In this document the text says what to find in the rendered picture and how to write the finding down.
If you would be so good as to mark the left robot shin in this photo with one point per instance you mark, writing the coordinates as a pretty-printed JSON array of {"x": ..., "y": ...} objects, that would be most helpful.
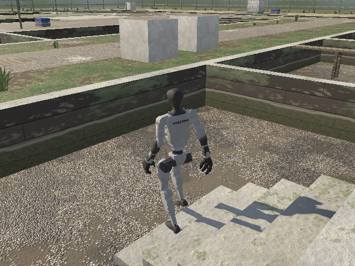
[{"x": 169, "y": 207}]

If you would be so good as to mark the robot head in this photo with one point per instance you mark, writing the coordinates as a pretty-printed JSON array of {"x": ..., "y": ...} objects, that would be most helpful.
[{"x": 175, "y": 97}]

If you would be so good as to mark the robot left upper arm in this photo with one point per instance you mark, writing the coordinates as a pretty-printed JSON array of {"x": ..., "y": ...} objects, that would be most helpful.
[{"x": 160, "y": 121}]

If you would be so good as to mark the left robot forearm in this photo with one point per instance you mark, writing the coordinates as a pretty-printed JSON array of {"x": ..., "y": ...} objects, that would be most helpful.
[{"x": 152, "y": 154}]

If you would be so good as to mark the left robot hand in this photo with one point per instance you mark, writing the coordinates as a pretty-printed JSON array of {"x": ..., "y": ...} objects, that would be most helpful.
[{"x": 146, "y": 166}]

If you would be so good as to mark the right robot forearm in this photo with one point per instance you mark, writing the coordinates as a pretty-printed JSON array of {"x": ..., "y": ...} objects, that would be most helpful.
[{"x": 205, "y": 147}]

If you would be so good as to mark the right robot hand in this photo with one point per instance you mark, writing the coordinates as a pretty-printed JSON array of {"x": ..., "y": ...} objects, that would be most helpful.
[{"x": 207, "y": 162}]

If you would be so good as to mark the robot right upper arm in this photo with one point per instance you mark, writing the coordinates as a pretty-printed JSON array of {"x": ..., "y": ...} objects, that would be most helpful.
[{"x": 196, "y": 123}]

